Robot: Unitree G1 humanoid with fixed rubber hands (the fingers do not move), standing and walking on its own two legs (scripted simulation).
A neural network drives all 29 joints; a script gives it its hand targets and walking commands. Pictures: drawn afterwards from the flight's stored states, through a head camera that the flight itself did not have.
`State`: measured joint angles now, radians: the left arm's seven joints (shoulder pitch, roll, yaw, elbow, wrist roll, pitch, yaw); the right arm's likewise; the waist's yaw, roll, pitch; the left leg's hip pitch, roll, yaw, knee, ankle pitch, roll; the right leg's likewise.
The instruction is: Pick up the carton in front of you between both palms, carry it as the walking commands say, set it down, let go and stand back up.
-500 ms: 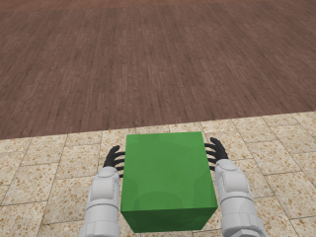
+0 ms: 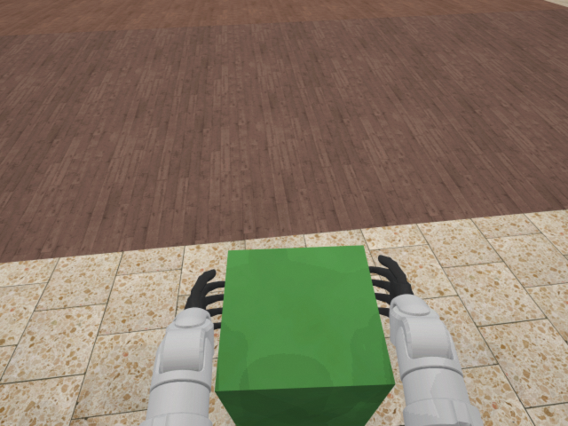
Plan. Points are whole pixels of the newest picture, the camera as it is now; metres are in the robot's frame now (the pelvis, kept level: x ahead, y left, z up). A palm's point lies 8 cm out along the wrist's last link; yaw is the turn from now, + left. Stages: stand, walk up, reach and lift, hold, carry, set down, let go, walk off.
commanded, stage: reach and lift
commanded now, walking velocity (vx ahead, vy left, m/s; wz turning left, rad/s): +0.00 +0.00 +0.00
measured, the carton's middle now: (299, 343) +0.29 +0.00 -0.05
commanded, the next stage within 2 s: hold in 0.16 s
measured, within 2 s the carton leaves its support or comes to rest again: neither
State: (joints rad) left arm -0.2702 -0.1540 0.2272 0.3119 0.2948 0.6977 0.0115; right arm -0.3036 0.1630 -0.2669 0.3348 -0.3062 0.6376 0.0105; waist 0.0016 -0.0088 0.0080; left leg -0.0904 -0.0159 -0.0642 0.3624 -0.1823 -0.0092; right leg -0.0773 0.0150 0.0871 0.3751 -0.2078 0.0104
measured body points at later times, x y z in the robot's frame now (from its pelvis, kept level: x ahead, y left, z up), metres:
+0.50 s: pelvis -0.01 +0.00 +0.00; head -0.06 +0.00 +0.45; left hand +0.29 +0.15 +0.04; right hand +0.29 -0.15 +0.05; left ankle +0.02 +0.13 -0.75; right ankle +0.00 -0.13 -0.75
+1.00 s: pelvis -0.01 +0.00 +0.00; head -0.06 +0.00 +0.45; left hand +0.29 +0.15 +0.04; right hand +0.30 -0.15 +0.05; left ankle +0.02 +0.13 -0.75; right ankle +0.00 -0.13 -0.75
